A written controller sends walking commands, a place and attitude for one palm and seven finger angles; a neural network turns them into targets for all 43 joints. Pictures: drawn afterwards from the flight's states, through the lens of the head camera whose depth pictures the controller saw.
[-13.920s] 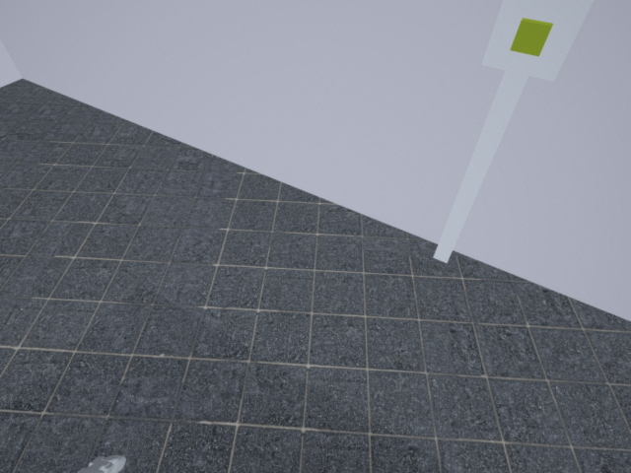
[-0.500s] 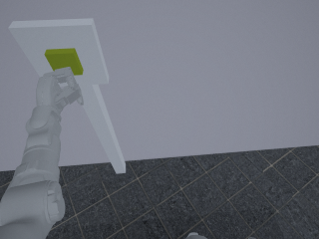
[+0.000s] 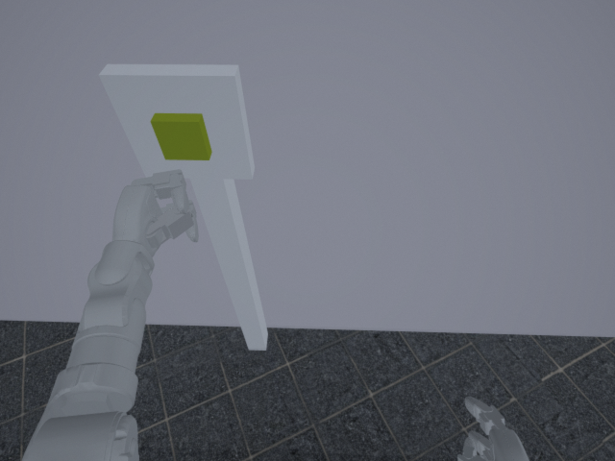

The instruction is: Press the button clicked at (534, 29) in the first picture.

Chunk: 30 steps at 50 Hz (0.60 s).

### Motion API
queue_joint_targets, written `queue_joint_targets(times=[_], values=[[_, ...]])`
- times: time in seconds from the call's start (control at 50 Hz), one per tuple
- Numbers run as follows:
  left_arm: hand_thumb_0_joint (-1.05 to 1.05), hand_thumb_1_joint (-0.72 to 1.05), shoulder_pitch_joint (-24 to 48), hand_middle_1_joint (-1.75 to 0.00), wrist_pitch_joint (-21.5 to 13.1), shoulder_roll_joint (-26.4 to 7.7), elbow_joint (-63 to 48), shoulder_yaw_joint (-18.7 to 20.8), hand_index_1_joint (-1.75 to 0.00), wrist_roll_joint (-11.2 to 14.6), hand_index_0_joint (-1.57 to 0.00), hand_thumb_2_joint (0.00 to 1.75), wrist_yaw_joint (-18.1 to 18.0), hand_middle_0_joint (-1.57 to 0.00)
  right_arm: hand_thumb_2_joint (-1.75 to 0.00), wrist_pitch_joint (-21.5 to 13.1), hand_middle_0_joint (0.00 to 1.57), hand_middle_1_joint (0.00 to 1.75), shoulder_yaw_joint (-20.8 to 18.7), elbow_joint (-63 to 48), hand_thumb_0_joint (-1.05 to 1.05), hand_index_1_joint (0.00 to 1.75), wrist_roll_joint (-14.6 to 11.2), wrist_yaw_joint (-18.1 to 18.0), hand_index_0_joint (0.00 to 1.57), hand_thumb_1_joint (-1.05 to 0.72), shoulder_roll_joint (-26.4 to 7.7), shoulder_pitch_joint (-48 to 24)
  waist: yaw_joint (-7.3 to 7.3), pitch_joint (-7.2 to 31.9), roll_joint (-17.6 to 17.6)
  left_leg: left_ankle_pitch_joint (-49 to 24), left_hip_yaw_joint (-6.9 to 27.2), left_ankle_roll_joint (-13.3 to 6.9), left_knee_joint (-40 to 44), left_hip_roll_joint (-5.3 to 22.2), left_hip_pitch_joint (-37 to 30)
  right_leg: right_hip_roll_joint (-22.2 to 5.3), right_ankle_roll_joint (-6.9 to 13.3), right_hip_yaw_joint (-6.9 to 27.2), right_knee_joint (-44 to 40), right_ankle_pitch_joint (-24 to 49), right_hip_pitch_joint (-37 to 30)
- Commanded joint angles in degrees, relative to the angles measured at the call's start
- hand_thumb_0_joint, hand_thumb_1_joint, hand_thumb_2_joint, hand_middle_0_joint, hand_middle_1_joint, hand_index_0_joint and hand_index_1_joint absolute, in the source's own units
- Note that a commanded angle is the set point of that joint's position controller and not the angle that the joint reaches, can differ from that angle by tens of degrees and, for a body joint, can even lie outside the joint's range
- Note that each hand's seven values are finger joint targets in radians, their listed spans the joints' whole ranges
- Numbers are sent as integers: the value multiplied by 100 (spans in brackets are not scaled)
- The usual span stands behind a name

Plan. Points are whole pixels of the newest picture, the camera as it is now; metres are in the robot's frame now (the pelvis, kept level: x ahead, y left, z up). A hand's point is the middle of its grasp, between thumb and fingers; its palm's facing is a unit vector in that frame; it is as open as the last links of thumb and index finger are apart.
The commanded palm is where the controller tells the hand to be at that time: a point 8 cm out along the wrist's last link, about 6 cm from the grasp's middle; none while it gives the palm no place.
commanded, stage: draw the hand back to the body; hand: left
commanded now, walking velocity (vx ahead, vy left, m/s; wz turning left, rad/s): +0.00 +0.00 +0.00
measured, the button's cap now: (183, 136) +0.52 +0.22 +0.14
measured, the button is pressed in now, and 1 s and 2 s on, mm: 0 0 0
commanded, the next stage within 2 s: step back with the hand held close in 1.46 s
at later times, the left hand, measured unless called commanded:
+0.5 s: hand (137, 265) +0.29 +0.20 +0.15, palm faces +0.05 -1.00 -0.02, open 3.1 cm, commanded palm +0.25 +0.25 +0.15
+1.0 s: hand (65, 319) +0.21 +0.23 +0.17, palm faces +0.37 -0.87 -0.34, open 3.1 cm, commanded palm +0.16 +0.27 +0.18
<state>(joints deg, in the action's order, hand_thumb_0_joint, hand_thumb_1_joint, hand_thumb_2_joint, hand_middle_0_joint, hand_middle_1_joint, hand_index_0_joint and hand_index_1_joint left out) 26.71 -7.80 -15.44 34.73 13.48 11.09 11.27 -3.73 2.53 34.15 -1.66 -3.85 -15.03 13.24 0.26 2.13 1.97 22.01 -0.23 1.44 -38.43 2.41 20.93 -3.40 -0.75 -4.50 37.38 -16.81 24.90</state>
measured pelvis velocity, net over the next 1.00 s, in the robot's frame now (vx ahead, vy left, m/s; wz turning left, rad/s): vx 0.00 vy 0.00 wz -0.02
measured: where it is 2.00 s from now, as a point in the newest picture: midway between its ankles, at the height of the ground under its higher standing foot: outside the picture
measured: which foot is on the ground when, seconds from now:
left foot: down 0.00-1.00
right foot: down 0.00-1.00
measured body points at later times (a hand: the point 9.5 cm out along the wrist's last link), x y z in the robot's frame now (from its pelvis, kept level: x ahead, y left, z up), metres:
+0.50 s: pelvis -0.01 +0.00 +0.01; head -0.03 -0.02 +0.46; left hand +0.28 +0.26 +0.15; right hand +0.17 -0.24 -0.07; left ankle -0.03 +0.13 -0.72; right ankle +0.02 -0.13 -0.72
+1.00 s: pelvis +0.00 +0.00 +0.02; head -0.03 -0.02 +0.47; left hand +0.19 +0.28 +0.19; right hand +0.18 -0.21 -0.07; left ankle -0.03 +0.13 -0.72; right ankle +0.02 -0.13 -0.72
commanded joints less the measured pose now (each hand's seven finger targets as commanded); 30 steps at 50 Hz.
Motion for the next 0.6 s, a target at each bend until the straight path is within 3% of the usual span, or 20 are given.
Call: queue_joint_targets(times=[0.0,0.1,0.16,0.18,0.24,0.26,0.3,0.36,0.44,0.46,0.48,0.5,0.52,0.58], values=[[0,90,1781,-150,-431,-1262,-1325,535,-150,99,-130,90,2,-130,-90,-275,20,30,-259,-700,0,30,31,-50,20,-90,-698,48,-7,2046,-48,-2008,-80,-176,531,-276,-280,263,222,179,-203,2275,-1466],[0,90,832,-150,-328,-1348,-2054,735,-150,253,-130,90,111,-130,-90,-298,20,30,-250,-941,0,30,-25,16,20,-90,-670,-176,177,1859,-224,-2035,-149,-182,735,-222,-200,263,212,182,-288,2385,-1801],[0,90,579,-150,-153,-1424,-2499,850,-150,352,-130,90,151,-130,-90,-337,20,30,-245,-1003,0,30,-44,-26,20,-90,-670,-308,173,1588,-321,-1784,-157,-206,865,-212,-199,271,201,195,-437,2116,-1819],[0,90,460,-150,-99,-1420,-2720,873,-150,369,-130,90,166,-130,-90,-366,20,30,-246,-1017,0,30,-52,-41,20,-90,-653,-358,195,1589,-186,-1771,-187,-216,889,-226,-281,260,193,225,-483,2122,-1836],[0,90,313,-150,13,-1258,-3333,724,-150,424,-130,90,224,-130,-90,-501,20,30,-232,-1028,0,30,-65,-95,20,-90,-621,-452,171,1499,0,-1669,-163,-210,980,-227,-480,278,199,198,-591,1892,-1778],[0,90,212,-150,47,-1109,-3510,565,-150,444,-130,90,246,-130,-90,-554,20,30,-229,-1032,0,30,-78,-108,20,-90,-604,-486,99,1420,-11,-1630,-172,-222,980,-221,-544,286,184,187,-641,1811,-1722],[0,90,64,-150,196,-960,-3556,421,-150,482,-130,90,294,-130,-90,-654,20,30,-195,-967,0,30,-90,-150,20,-90,-610,-529,87,1124,93,-1384,-123,-207,1061,-228,-557,289,182,150,-724,1498,-1535],[0,90,-287,-150,403,-1068,-3735,553,-150,533,-130,90,321,-130,-90,-758,20,30,-192,-937,0,30,-92,-213,20,-90,-637,-581,122,1014,-153,-1183,-90,-228,1108,-232,-587,294,162,147,-855,1165,-1519],[0,90,-570,-150,609,-1102,-4314,613,-150,543,-130,90,312,-130,-90,-907,20,30,-144,-956,0,30,-91,-244,20,-90,-586,-706,224,923,65,-1206,-49,-202,1199,-259,-697,278,177,111,-901,1102,-1574],[0,90,-808,-150,648,-1118,-4302,671,-150,565,-130,90,303,-130,-90,-925,20,30,-134,-943,0,30,-60,-240,20,-90,-606,-699,235,933,-178,-1233,-51,-216,1190,-248,-685,293,169,112,-919,1095,-1634],[0,90,-868,-150,297,-1556,-5181,483,-150,-202,-130,90,-475,-130,-90,-955,20,30,-221,-810,0,30,81,-253,20,-90,-563,-769,257,556,-196,-1174,-187,-286,1402,-234,-712,225,122,255,-1375,839,-1653],[0,90,-1533,-150,263,-1102,-4775,371,-150,-273,-130,90,-838,-130,-90,-968,20,30,-192,-723,0,30,124,-250,20,-90,-510,-768,203,236,-381,-1046,-165,-283,1492,-218,-695,215,117,193,-1466,652,-1615],[0,90,-1821,-150,225,-888,-4873,137,-150,-398,-130,90,-1048,-130,-90,-926,20,30,-178,-680,0,30,117,-231,20,-90,-485,-802,217,196,-375,-1026,-163,-283,1578,-195,-797,221,111,182,-1520,568,-1666],[0,90,-2062,-150,76,-1050,-5293,250,-150,-613,-130,90,-1413,-130,-90,-828,20,30,-187,-616,0,30,170,-208,20,-90,-452,-860,223,254,-63,-1132,-205,-288,1744,-186,-1073,223,125,237,-1678,638,-1903]])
